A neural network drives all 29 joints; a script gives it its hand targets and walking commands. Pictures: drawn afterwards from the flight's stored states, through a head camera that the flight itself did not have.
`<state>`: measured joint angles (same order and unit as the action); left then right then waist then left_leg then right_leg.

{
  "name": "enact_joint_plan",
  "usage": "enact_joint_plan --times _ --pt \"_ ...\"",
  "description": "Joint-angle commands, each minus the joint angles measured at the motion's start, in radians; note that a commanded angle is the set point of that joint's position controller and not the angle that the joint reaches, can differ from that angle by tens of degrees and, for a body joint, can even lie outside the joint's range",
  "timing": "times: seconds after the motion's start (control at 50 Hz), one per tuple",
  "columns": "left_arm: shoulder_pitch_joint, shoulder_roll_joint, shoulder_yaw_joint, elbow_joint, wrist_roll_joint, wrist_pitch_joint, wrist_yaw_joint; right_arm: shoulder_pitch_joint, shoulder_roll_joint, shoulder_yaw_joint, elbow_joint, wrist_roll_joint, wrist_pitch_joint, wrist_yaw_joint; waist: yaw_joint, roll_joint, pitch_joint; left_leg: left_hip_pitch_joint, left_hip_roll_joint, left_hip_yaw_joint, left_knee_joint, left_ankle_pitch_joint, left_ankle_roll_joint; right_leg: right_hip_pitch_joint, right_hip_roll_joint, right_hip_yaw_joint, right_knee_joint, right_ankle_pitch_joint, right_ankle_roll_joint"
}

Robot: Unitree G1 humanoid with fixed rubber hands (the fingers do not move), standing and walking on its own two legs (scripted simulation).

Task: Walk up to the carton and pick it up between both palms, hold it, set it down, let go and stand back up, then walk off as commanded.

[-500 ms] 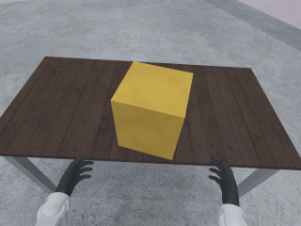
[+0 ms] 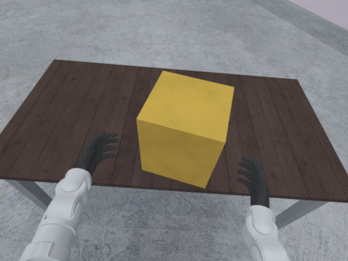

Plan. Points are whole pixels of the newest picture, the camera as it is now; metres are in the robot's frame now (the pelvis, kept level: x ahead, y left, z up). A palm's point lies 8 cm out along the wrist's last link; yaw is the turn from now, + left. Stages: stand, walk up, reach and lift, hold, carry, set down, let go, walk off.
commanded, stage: reach and lift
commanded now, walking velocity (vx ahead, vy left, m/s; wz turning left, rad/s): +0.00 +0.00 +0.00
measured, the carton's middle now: (184, 131) +0.46 +0.00 -0.02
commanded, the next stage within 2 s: none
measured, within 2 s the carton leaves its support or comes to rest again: neither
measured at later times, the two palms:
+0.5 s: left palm (90, 134) +0.36 +0.23 +0.07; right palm (253, 166) +0.31 -0.15 +0.06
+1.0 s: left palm (107, 100) +0.42 +0.19 +0.12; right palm (261, 133) +0.37 -0.16 +0.11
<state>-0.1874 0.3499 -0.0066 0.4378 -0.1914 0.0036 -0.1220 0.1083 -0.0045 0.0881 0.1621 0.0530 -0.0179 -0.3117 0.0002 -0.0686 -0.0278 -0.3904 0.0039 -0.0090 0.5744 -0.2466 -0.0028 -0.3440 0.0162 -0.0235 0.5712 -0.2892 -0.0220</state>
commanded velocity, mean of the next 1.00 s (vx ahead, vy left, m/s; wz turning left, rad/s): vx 0.00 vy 0.00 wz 0.00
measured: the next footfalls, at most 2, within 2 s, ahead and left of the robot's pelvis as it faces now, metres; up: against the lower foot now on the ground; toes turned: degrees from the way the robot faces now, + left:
none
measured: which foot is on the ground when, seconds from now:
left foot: down 0.00-1.00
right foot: down 0.00-1.00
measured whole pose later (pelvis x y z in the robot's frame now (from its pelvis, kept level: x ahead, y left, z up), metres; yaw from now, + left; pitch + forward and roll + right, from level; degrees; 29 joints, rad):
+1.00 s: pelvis +0.01 +0.01 +0.01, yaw +0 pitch +3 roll -1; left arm -0.70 0.35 -0.01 0.68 -0.19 0.27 -0.08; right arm -0.51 -0.04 -0.07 0.50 0.11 0.20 -0.29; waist -0.06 -0.05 -0.02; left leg -0.34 0.00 -0.01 0.51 -0.22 0.01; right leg -0.28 0.01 -0.02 0.48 -0.25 0.00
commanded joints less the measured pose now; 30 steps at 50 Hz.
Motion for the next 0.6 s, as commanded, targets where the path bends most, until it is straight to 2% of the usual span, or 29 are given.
enact_joint_plan --times 0.0,0.02,0.04,0.06,0.08,0.1,0.12,0.14,0.18,0.22,0.24,0.26,0.28,0.32,0.36,0.38,0.4,0.42,0.48,0.5,0.52,0.54,0.56,0.58 --pt "-0.179 0.208 0.075 -0.288 -0.065 0.005 -0.001 -0.235 -0.097 -0.024 -0.194 0.168 -0.088 -0.015 -0.069 0.153 -0.264 0.363 0.009 0.022 -0.095 0.202 -0.013 0.196 -0.055 0.054 -0.175 0.407 0.04" --pt "-0.207 0.194 0.073 -0.32 -0.067 0.008 0.002 -0.262 -0.115 -0.04 -0.186 0.171 -0.102 -0.008 -0.083 0.167 -0.278 0.379 0.012 0.016 -0.088 0.231 -0.026 0.184 -0.043 0.04 -0.174 0.404 0.034" --pt "-0.197 0.202 0.084 -0.323 -0.044 0.02 0.002 -0.235 -0.116 -0.033 -0.153 0.174 -0.096 -0.005 -0.07 0.178 -0.241 0.395 0.008 0.014 -0.085 0.279 -0.034 0.186 -0.04 0.04 -0.176 0.446 0.039" --pt "-0.215 0.204 0.077 -0.361 -0.036 0.029 0.003 -0.24 -0.138 -0.042 -0.15 0.175 -0.103 -0.003 -0.088 0.189 -0.245 0.421 0.009 0.013 -0.083 0.315 -0.039 0.184 -0.032 0.038 -0.185 0.452 0.033" --pt "-0.217 0.203 0.084 -0.382 -0.035 0.039 0.003 -0.241 -0.151 -0.055 -0.159 0.184 -0.111 0.001 -0.078 0.206 -0.264 0.439 0.007 0.011 -0.082 0.359 -0.047 0.188 -0.028 0.028 -0.184 0.465 0.033" --pt "-0.234 0.221 0.081 -0.405 -0.039 0.041 0.01 -0.261 -0.157 -0.064 -0.164 0.184 -0.112 0.005 -0.083 0.21 -0.276 0.442 0.009 0.007 -0.075 0.368 -0.045 0.176 -0.023 0.029 -0.189 0.445 0.029" --pt "-0.247 0.21 0.063 -0.425 -0.048 0.05 0.013 -0.261 -0.173 -0.085 -0.161 0.178 -0.108 0.008 -0.1 0.218 -0.279 0.453 0.01 0.003 -0.081 0.373 -0.05 0.175 -0.017 0.025 -0.195 0.431 0.022" --pt "-0.273 0.213 0.052 -0.445 -0.056 0.056 0.021 -0.286 -0.179 -0.095 -0.173 0.178 -0.1 0.014 -0.096 0.232 -0.294 0.464 0.015 0.0 -0.082 0.396 -0.056 0.165 -0.015 0.018 -0.195 0.425 0.021" --pt "-0.298 0.219 0.043 -0.445 -0.062 0.07 0.03 -0.302 -0.188 -0.125 -0.167 0.172 -0.093 0.021 -0.12 0.228 -0.276 0.459 0.016 -0.002 -0.088 0.382 -0.051 0.157 -0.009 0.019 -0.209 0.408 0.017" --pt "-0.313 0.225 0.04 -0.478 -0.073 0.086 0.033 -0.312 -0.198 -0.129 -0.187 0.17 -0.084 0.021 -0.134 0.232 -0.307 0.485 0.019 -0.006 -0.081 0.434 -0.053 0.168 -0.012 0.017 -0.211 0.445 0.019" --pt "-0.316 0.218 0.049 -0.49 -0.068 0.097 0.039 -0.323 -0.199 -0.133 -0.193 0.179 -0.08 0.025 -0.123 0.242 -0.328 0.483 0.016 -0.01 -0.083 0.466 -0.051 0.173 -0.007 0.02 -0.21 0.467 0.02" --pt "-0.335 0.21 0.029 -0.476 -0.073 0.113 0.041 -0.341 -0.202 -0.154 -0.153 0.176 -0.07 0.023 -0.15 0.248 -0.311 0.496 0.025 -0.013 -0.077 0.484 -0.059 0.163 -0.007 0.017 -0.213 0.469 0.018" --pt "-0.354 0.219 0.058 -0.477 -0.062 0.129 0.041 -0.363 -0.221 -0.153 -0.164 0.182 -0.063 0.024 -0.141 0.253 -0.326 0.497 0.018 -0.011 -0.079 0.508 -0.059 0.184 -0.01 0.017 -0.215 0.493 0.025" --pt "-0.365 0.221 0.047 -0.491 -0.063 0.147 0.042 -0.362 -0.229 -0.158 -0.172 0.177 -0.042 0.026 -0.149 0.254 -0.33 0.506 0.022 -0.016 -0.087 0.511 -0.054 0.191 -0.007 0.02 -0.225 0.491 0.023" --pt "-0.413 0.222 0.059 -0.442 -0.065 0.171 0.04 -0.43 -0.241 -0.164 -0.161 0.174 -0.017 0.023 -0.146 0.211 -0.311 0.475 0.016 -0.006 -0.099 0.459 -0.041 0.203 -0.014 0.024 -0.227 0.492 0.029" --pt "-0.47 0.224 0.055 -0.419 -0.061 0.172 0.041 -0.467 -0.244 -0.185 -0.129 0.165 -0.003 0.022 -0.169 0.21 -0.303 0.457 0.015 -0.002 -0.106 0.425 -0.04 0.199 -0.014 0.022 -0.224 0.481 0.03" --pt "-0.473 0.21 0.053 -0.407 -0.062 0.185 0.041 -0.484 -0.237 -0.19 -0.12 0.171 0.01 0.023 -0.171 0.22 -0.294 0.458 0.016 -0.001 -0.113 0.421 -0.041 0.199 -0.017 0.02 -0.223 0.489 0.029" --pt "-0.496 0.212 0.05 -0.385 -0.067 0.192 0.04 -0.515 -0.237 -0.183 -0.125 0.168 0.019 0.021 -0.172 0.191 -0.309 0.449 0.018 0.0 -0.109 0.403 -0.035 0.205 -0.016 0.02 -0.219 0.486 0.031" --pt "-0.54 0.206 0.06 -0.336 -0.069 0.213 0.038 -0.58 -0.235 -0.189 -0.146 0.178 0.045 0.021 -0.177 0.175 -0.351 0.43 0.006 0.01 -0.117 0.39 -0.025 0.221 -0.02 0.024 -0.216 0.543 0.041" --pt "-0.591 0.217 0.07 -0.254 -0.06 0.233 0.033 -0.623 -0.244 -0.203 -0.077 0.168 0.07 0.018 -0.182 0.172 -0.292 0.394 0.008 0.012 -0.126 0.324 -0.02 0.204 -0.023 0.028 -0.216 0.481 0.039" --pt "-0.611 0.209 0.06 -0.228 -0.064 0.236 0.033 -0.664 -0.244 -0.211 -0.092 0.168 0.082 0.021 -0.186 0.15 -0.319 0.39 0.009 0.016 -0.138 0.283 -0.011 0.207 -0.024 0.026 -0.225 0.457 0.04" --pt "-0.605 0.21 0.064 -0.203 -0.066 0.243 0.033 -0.672 -0.239 -0.192 -0.108 0.173 0.095 0.019 -0.169 0.143 -0.326 0.383 0.003 0.016 -0.144 0.292 -0.007 0.227 -0.032 0.031 -0.22 0.501 0.045" --pt "-0.682 0.225 0.074 -0.156 -0.059 0.257 0.03 -0.736 -0.247 -0.219 -0.065 0.165 0.113 0.02 -0.186 0.147 -0.309 0.349 0.002 0.019 -0.149 0.244 -0.001 0.213 -0.031 0.029 -0.211 0.46 0.045" --pt "-0.688 0.215 0.057 -0.134 -0.062 0.257 0.029 -0.745 -0.24 -0.221 -0.051 0.168 0.124 0.022 -0.179 0.163 -0.286 0.356 0.007 0.018 -0.154 0.236 -0.005 0.204 -0.026 0.024 -0.212 0.433 0.042"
